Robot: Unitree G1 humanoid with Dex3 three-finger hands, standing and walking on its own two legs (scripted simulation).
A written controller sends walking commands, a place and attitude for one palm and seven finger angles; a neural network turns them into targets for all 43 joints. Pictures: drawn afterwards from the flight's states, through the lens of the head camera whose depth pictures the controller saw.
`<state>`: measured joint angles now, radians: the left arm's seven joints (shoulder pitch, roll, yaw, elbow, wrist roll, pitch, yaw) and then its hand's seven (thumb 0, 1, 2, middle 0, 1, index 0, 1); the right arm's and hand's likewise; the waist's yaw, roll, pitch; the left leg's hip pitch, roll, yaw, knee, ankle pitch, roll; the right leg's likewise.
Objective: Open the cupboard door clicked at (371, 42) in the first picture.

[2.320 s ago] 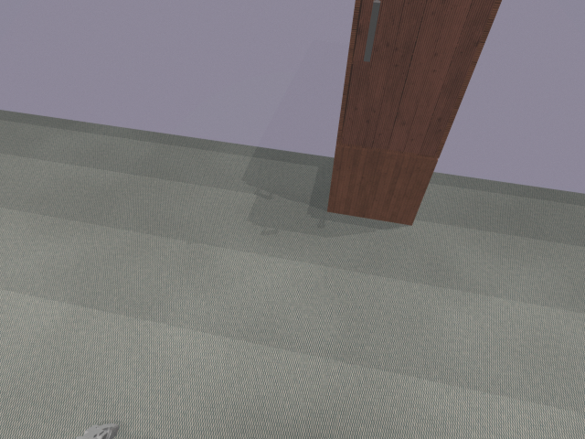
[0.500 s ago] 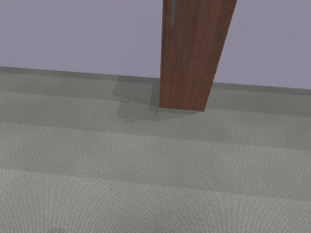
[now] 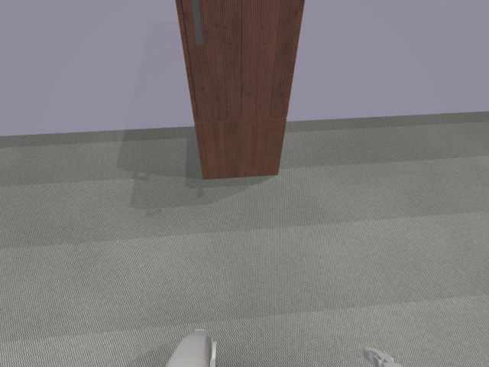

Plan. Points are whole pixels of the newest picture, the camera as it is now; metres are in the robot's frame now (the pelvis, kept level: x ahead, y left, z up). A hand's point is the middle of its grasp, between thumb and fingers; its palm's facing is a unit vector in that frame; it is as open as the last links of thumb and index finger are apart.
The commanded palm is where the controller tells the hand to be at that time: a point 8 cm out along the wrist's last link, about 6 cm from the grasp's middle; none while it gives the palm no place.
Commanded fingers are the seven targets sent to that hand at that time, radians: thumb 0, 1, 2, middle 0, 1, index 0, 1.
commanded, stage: walk to a spot facing it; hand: left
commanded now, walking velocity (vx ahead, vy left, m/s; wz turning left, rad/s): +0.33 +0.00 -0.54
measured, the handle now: (196, 13) +1.03 +0.27 +0.09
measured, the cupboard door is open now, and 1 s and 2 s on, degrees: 0 0 0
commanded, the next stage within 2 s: none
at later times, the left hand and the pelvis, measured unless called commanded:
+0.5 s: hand (162, 255) +0.35 +0.23 -0.16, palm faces -0.28 -0.94 -0.20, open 7.4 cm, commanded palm none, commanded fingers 0.00 0.90 0.90 -0.20 -0.30 -0.20 -0.30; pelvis +0.18 +0.07 +0.00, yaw -18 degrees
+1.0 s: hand (201, 225) +0.44 +0.16 -0.17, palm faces -0.51 -0.83 -0.24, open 7.4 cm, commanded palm none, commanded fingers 0.00 0.90 0.90 -0.20 -0.30 -0.20 -0.30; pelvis +0.27 +0.04 -0.01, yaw -35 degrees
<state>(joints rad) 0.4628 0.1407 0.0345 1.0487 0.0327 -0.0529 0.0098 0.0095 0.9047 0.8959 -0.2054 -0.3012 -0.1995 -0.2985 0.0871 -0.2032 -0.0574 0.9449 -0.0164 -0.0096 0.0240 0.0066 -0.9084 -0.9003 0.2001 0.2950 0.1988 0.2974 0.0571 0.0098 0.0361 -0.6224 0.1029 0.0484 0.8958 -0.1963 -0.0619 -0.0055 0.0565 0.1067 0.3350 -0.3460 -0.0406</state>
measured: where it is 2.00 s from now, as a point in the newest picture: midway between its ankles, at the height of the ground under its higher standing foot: (242, 342)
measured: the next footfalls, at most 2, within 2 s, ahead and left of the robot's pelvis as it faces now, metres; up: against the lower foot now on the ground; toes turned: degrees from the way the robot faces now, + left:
left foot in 0.10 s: +0.20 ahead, +0.14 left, +0.00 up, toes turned +2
right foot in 0.70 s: +0.27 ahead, -0.08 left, +0.00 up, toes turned -32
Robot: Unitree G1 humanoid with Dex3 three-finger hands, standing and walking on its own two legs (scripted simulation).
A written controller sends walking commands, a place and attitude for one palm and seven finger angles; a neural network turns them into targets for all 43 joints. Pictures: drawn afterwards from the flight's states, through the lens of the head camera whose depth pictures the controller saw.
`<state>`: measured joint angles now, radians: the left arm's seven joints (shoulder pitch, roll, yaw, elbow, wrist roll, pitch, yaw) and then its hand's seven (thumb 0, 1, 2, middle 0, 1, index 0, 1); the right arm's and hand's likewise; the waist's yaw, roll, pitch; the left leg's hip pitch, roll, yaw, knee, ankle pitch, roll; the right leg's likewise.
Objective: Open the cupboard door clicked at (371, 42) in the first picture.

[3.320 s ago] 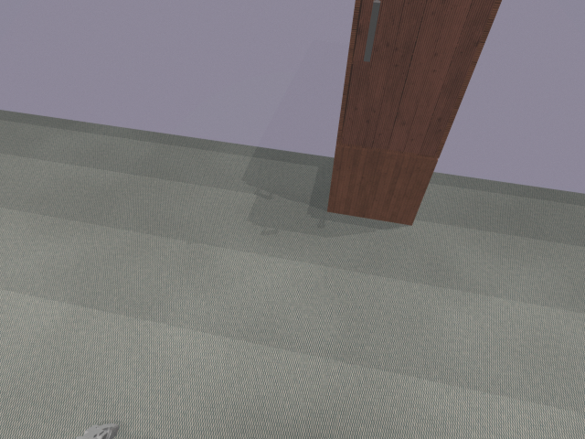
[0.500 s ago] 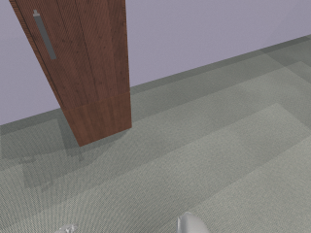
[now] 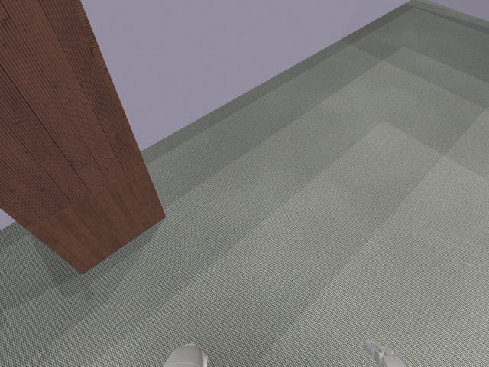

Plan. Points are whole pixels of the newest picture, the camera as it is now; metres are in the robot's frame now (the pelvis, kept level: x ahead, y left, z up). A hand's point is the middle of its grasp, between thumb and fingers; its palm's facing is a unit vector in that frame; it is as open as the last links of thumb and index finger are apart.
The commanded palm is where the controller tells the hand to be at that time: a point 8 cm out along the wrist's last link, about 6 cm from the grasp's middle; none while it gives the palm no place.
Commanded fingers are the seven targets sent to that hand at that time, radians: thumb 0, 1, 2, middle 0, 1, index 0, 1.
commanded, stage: walk to a spot facing it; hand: left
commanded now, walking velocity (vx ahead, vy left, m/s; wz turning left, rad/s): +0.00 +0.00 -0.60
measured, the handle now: out of the picture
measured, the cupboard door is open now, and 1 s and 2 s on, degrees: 0 0 0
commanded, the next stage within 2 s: turn to face it in 1.80 s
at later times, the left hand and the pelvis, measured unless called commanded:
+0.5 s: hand (143, 346) +0.17 +0.20 -0.16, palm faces -0.30 -0.92 -0.23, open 7.4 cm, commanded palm none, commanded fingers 0.00 0.90 0.90 -0.20 -0.30 -0.20 -0.30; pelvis +0.01 +0.03 +0.00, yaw -20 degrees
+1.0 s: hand (169, 330) +0.20 +0.17 -0.18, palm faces -0.53 -0.83 -0.20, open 7.4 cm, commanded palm none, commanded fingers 0.00 0.90 0.90 -0.20 -0.30 -0.20 -0.30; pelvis +0.01 +0.05 -0.01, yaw -36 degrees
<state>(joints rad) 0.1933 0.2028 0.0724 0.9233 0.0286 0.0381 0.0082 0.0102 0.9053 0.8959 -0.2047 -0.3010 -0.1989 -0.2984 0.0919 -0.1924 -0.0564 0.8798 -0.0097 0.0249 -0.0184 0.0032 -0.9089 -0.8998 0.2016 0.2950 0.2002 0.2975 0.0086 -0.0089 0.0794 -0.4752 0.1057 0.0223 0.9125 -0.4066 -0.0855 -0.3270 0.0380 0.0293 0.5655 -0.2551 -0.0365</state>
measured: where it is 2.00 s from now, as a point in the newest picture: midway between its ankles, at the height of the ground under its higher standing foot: outside the picture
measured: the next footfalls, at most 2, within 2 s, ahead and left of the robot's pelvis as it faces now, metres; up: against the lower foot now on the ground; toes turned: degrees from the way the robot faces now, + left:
left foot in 0.10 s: +0.07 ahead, +0.15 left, +0.00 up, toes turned +1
right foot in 0.54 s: +0.00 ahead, -0.10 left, +0.00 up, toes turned -27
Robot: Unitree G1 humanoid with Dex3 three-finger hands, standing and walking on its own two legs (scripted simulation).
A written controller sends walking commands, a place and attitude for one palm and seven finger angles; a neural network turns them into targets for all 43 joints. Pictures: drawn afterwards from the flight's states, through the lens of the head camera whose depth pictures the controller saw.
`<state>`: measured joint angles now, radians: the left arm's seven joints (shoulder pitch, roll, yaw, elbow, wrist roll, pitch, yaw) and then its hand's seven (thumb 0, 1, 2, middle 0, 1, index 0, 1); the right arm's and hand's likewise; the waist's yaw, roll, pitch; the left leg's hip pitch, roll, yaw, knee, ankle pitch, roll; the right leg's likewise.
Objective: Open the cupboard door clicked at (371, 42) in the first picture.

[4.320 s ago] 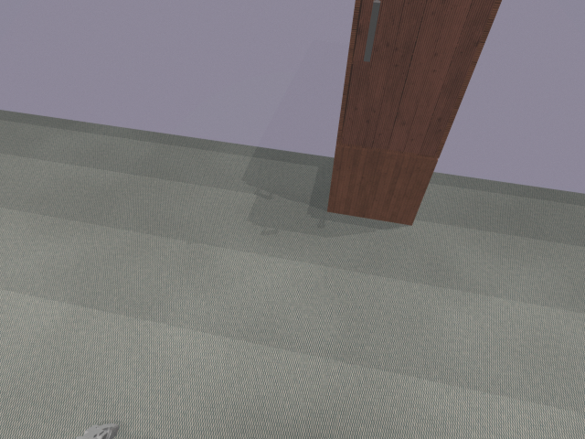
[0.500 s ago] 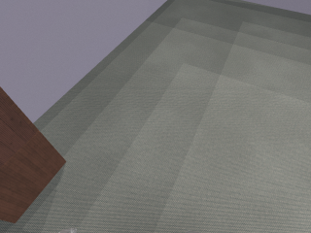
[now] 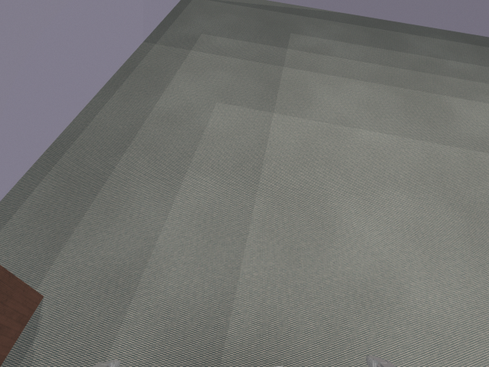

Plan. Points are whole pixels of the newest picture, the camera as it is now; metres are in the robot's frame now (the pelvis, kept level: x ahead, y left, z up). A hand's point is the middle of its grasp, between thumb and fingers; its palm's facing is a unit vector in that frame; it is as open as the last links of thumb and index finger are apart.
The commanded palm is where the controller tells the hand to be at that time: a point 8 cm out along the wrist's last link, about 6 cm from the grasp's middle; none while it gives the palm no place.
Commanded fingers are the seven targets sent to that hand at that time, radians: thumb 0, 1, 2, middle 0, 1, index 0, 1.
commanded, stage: walk to a spot facing it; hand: left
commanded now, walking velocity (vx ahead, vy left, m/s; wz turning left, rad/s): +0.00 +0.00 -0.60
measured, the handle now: out of the picture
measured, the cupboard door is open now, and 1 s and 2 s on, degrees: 0 0 0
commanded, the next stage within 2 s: turn to face it in 0.80 s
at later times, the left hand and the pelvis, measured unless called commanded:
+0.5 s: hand out of the picture +0.14 +0.13 -0.15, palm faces -0.30 -0.92 -0.26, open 7.4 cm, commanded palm none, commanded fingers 0.00 0.90 0.90 -0.20 -0.30 -0.20 -0.30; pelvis -0.02 -0.03 +0.00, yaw -19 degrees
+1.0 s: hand (182, 347) +0.18 +0.12 -0.19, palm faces -0.41 -0.90 -0.14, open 7.4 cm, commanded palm none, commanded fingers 0.00 0.90 0.90 -0.20 -0.30 -0.20 -0.30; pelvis +0.14 -0.05 +0.00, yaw -30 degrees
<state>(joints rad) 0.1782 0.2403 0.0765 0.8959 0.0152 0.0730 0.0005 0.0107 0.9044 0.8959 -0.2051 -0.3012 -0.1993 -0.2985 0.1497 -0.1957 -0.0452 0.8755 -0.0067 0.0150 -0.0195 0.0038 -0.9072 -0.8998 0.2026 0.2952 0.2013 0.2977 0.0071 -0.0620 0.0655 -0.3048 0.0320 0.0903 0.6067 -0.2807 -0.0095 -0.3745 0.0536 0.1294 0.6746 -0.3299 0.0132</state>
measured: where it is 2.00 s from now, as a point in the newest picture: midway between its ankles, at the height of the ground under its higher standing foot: outside the picture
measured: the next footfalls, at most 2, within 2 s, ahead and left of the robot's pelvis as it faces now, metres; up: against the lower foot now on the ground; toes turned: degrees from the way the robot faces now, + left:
right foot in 0.44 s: -0.03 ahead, -0.14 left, +0.00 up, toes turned -25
left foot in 0.92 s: +0.28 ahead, -0.03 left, +0.00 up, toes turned -20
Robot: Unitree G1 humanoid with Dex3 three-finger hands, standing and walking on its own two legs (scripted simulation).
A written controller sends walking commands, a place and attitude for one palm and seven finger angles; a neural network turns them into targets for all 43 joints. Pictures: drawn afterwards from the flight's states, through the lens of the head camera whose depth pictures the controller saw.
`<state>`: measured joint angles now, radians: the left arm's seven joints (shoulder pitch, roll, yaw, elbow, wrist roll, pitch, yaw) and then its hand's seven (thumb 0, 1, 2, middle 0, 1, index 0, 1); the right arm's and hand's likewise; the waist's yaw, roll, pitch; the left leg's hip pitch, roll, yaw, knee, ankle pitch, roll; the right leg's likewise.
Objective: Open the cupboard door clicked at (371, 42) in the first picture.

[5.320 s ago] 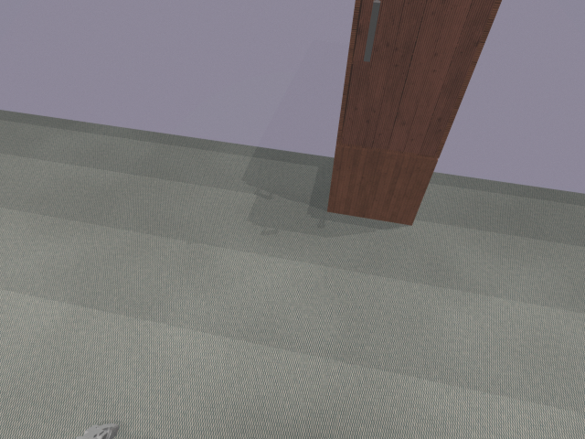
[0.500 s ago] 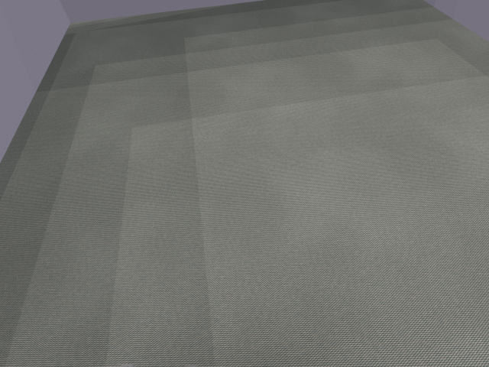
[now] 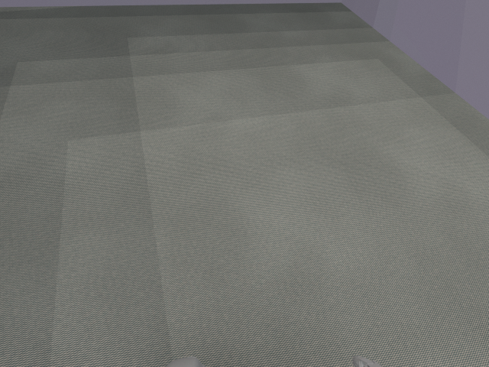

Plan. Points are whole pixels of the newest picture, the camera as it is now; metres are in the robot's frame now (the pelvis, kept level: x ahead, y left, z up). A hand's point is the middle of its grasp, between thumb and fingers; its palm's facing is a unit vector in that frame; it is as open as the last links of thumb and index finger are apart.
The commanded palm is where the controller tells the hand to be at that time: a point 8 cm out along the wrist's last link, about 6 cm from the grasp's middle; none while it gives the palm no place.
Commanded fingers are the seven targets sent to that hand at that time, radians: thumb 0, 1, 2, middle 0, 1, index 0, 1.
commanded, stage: turn to face it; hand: left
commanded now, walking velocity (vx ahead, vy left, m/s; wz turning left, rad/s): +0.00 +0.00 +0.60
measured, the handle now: out of the picture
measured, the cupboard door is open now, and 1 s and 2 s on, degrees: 0 0 0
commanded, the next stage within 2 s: none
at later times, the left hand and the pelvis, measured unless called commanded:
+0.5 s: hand (131, 361) +0.14 +0.20 -0.14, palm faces +0.24 -0.95 -0.21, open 7.4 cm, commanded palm none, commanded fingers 0.00 0.90 0.90 -0.20 -0.30 -0.20 -0.30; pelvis +0.05 -0.01 +0.02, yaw +15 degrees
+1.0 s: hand out of the picture -0.06 +0.16 -0.15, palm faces +0.59 -0.76 -0.28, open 7.4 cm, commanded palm none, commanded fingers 0.00 0.90 0.90 -0.20 -0.30 -0.20 -0.30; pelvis +0.05 -0.03 +0.01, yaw +36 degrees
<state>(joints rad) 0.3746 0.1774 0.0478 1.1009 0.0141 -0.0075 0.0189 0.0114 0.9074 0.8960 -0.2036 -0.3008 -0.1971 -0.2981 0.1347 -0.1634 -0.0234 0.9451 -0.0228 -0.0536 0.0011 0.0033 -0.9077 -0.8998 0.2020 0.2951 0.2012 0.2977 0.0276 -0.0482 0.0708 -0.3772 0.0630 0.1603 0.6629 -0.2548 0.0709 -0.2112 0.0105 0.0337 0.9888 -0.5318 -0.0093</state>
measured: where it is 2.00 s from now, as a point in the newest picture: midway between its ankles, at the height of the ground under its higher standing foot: outside the picture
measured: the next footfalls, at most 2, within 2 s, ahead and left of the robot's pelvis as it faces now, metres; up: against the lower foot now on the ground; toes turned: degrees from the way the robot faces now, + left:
right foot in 0.58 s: +0.11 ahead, -0.13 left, +0.00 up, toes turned +18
left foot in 1.04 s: -0.01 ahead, +0.10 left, +0.00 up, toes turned +44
